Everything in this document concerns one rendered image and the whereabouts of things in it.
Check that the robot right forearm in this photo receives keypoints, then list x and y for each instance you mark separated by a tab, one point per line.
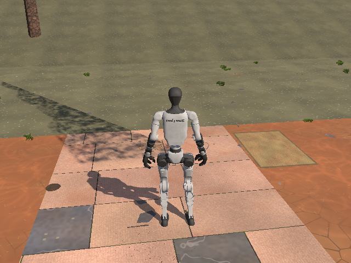
200	146

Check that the robot left forearm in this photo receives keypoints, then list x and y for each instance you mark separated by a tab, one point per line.
149	147

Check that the left robot hand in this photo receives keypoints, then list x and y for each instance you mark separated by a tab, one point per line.
145	161

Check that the robot head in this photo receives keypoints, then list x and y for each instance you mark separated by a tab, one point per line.
175	95

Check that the left robot upper arm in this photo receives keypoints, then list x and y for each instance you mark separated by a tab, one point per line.
155	125

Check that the right robot upper arm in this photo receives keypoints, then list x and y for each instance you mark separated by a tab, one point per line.
195	125

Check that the right robot hand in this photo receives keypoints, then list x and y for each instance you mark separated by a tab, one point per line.
200	157

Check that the right robot thigh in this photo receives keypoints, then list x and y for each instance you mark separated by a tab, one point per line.
188	163

